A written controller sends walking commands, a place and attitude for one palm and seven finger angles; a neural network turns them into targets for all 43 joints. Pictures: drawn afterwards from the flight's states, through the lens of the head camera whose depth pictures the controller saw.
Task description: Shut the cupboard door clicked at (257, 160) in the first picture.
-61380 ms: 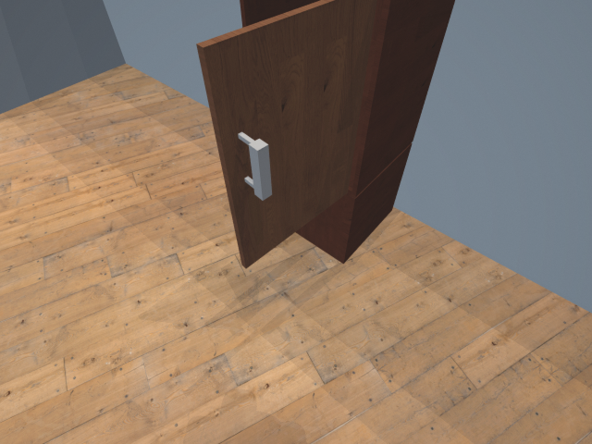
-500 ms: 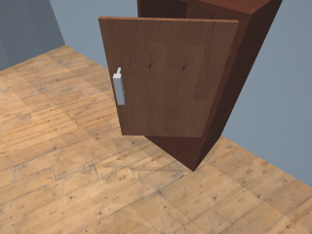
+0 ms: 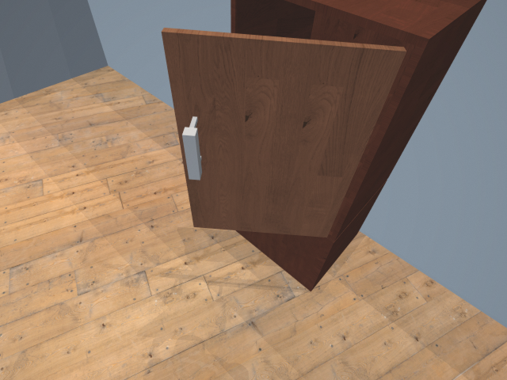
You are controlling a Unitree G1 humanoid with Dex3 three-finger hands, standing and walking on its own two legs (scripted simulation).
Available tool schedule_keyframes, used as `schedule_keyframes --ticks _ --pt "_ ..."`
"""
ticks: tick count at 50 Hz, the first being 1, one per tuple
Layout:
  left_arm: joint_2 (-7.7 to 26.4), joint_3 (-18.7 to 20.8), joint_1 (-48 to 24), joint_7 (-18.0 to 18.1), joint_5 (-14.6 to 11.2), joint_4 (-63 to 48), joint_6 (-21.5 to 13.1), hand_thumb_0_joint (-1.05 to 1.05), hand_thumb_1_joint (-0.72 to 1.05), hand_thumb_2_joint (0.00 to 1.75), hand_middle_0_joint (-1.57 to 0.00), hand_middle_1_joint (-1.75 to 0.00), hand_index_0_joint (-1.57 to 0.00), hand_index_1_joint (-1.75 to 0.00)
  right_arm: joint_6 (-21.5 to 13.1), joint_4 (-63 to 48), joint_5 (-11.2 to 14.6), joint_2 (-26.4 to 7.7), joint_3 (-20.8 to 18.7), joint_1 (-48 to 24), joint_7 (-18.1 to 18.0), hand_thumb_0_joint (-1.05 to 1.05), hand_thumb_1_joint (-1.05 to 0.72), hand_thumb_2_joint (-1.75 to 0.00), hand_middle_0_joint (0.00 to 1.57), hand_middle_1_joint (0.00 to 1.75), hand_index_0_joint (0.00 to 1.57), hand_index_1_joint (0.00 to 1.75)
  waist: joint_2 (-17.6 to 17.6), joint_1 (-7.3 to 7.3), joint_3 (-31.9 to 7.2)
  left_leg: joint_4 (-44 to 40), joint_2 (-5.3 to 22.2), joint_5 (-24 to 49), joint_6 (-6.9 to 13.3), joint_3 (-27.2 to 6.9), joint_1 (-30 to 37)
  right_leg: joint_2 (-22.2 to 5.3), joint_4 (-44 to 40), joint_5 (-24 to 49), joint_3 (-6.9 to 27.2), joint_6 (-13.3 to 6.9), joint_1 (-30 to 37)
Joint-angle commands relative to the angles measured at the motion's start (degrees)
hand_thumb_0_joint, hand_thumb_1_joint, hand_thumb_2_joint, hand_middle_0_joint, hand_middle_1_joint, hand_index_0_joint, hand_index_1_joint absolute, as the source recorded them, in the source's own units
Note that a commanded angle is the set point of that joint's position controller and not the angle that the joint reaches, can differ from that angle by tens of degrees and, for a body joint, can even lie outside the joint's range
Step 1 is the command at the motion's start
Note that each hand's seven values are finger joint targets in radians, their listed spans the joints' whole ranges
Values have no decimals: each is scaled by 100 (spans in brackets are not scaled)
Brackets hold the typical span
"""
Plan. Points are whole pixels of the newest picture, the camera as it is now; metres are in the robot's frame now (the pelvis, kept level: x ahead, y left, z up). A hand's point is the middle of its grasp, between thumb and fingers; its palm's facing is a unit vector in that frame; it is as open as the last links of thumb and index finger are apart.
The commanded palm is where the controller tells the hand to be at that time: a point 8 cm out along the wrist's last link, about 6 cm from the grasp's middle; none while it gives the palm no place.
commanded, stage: shuffle to correct the standing spot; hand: left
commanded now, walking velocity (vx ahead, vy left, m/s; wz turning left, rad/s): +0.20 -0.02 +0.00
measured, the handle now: (194, 148) +0.57 +0.18 +0.02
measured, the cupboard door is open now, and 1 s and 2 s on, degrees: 39 39 39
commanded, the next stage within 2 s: come to a stop and stand still in 0.30 s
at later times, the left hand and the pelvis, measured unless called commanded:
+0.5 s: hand (178, 354) +0.20 +0.15 -0.17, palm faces +0.05 -0.97 -0.23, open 7.4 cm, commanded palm none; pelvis +0.11 -0.04 -0.01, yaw +1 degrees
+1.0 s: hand out of the picture +0.14 +0.15 -0.17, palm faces +0.05 -0.97 -0.24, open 7.4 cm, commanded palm none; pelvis +0.11 -0.04 +0.00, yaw -1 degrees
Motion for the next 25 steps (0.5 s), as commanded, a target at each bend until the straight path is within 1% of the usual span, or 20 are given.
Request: schedule_keyframes --ticks 1,2,3,4,5,6,8,10,12,13,15,17,18,19,20,21,22,23,24,25 --pt "728 202 431 26 -7 -199 -99 0 90 90 -20 -30 -20 -30 -137 -176 -15 -280 -67 435 12 0 -90 -90 20 30 20 30 -237 -94 612 -284 -10 423 173 236 -462 -953 -736 335 1070 -698 -254" --pt "631 187 294 7 -1 -249 -97 0 90 90 -20 -30 -20 -30 -175 -89 -16 -353 -73 673 3 0 -90 -90 20 30 20 30 196 -213 558 -584 160 927 252 -3 -4 -694 -234 530 701 -559 -573" --pt "473 156 144 -11 8 -331 -113 0 90 90 -20 -30 -20 -30 -216 77 -42 -584 -121 1116 -24 0 -90 -90 20 30 20 30 972 -365 398 -852 687 1853 499 -703 690 -282 721 550 183 -359 -1145" --pt "324 110 -158 -13 14 -461 -154 0 90 90 -20 -30 -20 -30 -217 239 -82 -857 -190 1626 -79 0 -90 -90 20 30 20 30 1770 -570 413 -1214 1455 3102 952 -1598 1374 21 1778 -345 -400 -165 -2085" --pt "404 105 -588 2 29 -634 -167 0 90 90 -20 -30 -20 -30 -201 328 -118 -856 -168 1968 -130 0 -90 -90 20 30 20 30 1825 -737 632 -1319 1834 4534 1338 -2047 1763 -9 2715 -1436 -202 -156 -2948" --pt "512 153 -800 7 32 -717 -176 0 90 90 -20 -30 -20 -30 -211 313 -113 -745 -118 2045 -152 0 -90 -90 20 30 20 30 1358 -704 804 -1199 1976 5251 1528 -2050 1753 -215 3185 -1477 52 -205 -3255" --pt "377 198 -916 -61 -4 -751 -176 0 90 90 -20 -30 -20 -30 -267 125 -132 -699 -100 1639 -152 0 -90 -90 20 30 20 30 785 -511 987 -1335 1896 4787 1458 -1698 1228 -515 3334 -1136 168 -191 -3191" --pt "245 183 -976 -155 -38 -830 -129 0 90 90 -20 -30 -20 -30 -307 -18 -132 -787 -130 1256 -150 0 -90 -90 20 30 20 30 879 -331 889 -1611 1638 3962 1262 -1278 1020 -591 2955 -707 88 -136 -2962" --pt "193 187 -1128 -216 -50 -931 -94 0 90 90 -20 -30 -20 -30 -318 -84 -133 -791 -148 1061 -146 0 -90 -90 20 30 20 30 907 -243 857 -1726 1377 3614 1073 -844 667 -564 2232 -303 -98 -134 -2470" --pt "198 188 -1163 -229 -51 -946 -81 0 90 90 -20 -30 -20 -30 -313 -101 -132 -803 -152 989 -138 0 -90 -90 20 30 20 30 855 -209 802 -1694 1265 3539 976 -631 503 -492 1792 -131 -238 -140 -2102" --pt "280 216 -765 -227 -54 -834 -93 0 90 90 -20 -30 -20 -30 -282 -105 -103 -943 -198 828 -123 0 -90 -90 20 30 20 30 825 13 424 -1251 1138 3975 845 -366 337 -213 989 191 -494 -193 -1075" --pt "545 287 246 -176 -27 -508 -150 0 90 90 -20 -30 -20 -30 -251 -113 -41 -998 -238 809 -68 0 -90 -90 20 30 20 30 261 441 -151 -134 772 3839 572 -44 -22 35 202 1105 -625 -202 463" --pt "868 361 775 -113 -1 -338 -216 0 90 90 -20 -30 -20 -30 -244 -111 15 -856 -230 882 -6 0 -90 -90 20 30 20 30 -325 669 -528 893 521 2961 389 110 -708 -433 9 1233 -70 -366 1542" --pt "1435 488 1203 -35 1 -269 -246 0 90 90 -20 -30 -20 -30 -245 -246 70 -452 -169 1125 31 0 -90 -90 20 30 20 30 -1966 750 -1073 2650 -197 -197 146 488 -1804 -2084 -750 1446 2045 -1001 2363" --pt "1548 487 1176 -13 -91 -287 -208 0 90 90 -20 -30 -20 -30 -150 -400 45 -546 -188 845 19 0 -90 -90 20 30 20 30 -1818 680 -1032 4036 -183 -1511 169 -18 -2147 -2588 -1363 1153 3019 -1435 1890" --pt "1371 470 656 37 -101 -463 -141 0 90 90 -20 -30 -20 -30 -101 -481 30 -489 -247 559 29 0 -90 -90 20 30 20 30 -679 541 -272 4412 93 -1198 206 -197 -2471 -2598 -1597 325 2811 -1601 1182" --pt "1207 405 86 73 -61 -616 -149 0 90 90 -20 -30 -20 -30 -79 -482 16 -355 -226 292 58 0 -90 -90 20 30 20 30 -559 364 226 4327 289 -832 180 -242 -2364 -2461 -1666 172 2442 -1384 74" --pt "1020 322 -379 90 -36 -749 -144 0 90 90 -20 -30 -20 -30 -11 -413 -24 -316 -207 393 66 0 -90 -90 20 30 20 30 -460 74 406 4043 396 -540 117 -308 -1991 -2250 -1671 532 1902 -1180 -669" --pt "867 266 -741 113 -6 -865 -140 0 90 90 -20 -30 -20 -30 60 -332 -37 -249 -180 633 56 0 -90 -90 20 30 20 30 -511 -144 396 3522 445 -403 37 -282 -1511 -2079 -1667 1072 1267 -1033 -1147" --pt "796 222 -909 125 21 -908 -141 0 90 90 -20 -30 -20 -30 112 -240 -31 -135 -133 801 44 0 -90 -90 20 30 20 30 -446 -266 274 2904 389 -295 -37 -172 -1031 -1887 -1655 1520 824 -925 -1425"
